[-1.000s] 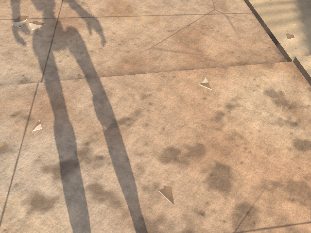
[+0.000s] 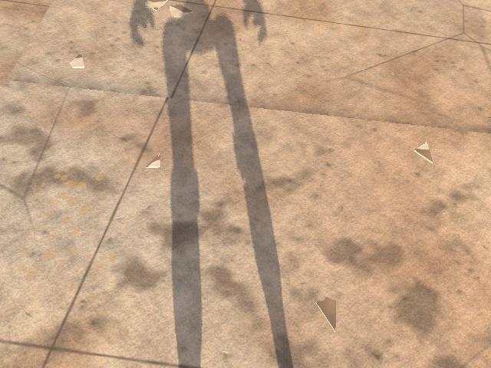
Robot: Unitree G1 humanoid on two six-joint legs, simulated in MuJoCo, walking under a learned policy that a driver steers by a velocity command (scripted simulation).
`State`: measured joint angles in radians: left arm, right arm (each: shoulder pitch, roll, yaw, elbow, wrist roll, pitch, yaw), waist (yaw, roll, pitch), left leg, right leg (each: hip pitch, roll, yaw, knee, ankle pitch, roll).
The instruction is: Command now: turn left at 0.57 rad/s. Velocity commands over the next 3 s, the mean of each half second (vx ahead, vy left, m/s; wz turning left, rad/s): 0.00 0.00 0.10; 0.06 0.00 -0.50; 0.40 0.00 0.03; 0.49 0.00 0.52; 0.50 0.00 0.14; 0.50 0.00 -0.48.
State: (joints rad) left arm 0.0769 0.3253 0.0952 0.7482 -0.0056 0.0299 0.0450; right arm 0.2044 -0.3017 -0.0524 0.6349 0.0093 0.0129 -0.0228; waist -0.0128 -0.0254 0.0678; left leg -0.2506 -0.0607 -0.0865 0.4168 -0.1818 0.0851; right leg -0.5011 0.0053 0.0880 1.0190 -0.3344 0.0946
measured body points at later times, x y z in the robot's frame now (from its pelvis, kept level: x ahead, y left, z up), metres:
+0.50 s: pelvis +0.02 -0.04 -0.01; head +0.05 -0.05 +0.44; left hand +0.16 +0.23 -0.12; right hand +0.18 -0.31 -0.11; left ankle +0.02 +0.07 -0.75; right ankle +0.04 -0.17 -0.75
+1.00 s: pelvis +0.04 -0.11 -0.01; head +0.05 -0.14 +0.43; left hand +0.23 +0.13 -0.10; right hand +0.10 -0.42 -0.12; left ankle +0.04 +0.05 -0.68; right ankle +0.00 -0.19 -0.75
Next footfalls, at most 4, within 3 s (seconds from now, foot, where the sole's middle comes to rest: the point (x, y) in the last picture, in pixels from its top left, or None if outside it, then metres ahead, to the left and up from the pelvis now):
0.28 right None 0.08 -0.16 -0.78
0.90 right None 0.04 -0.20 -0.78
1.42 left None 0.40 -0.07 -0.78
1.88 right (343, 293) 0.66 -0.33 -0.78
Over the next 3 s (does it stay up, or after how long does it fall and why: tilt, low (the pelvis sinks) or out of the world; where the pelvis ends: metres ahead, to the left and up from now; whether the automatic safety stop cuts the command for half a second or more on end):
stays up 1.07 -0.19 -0.03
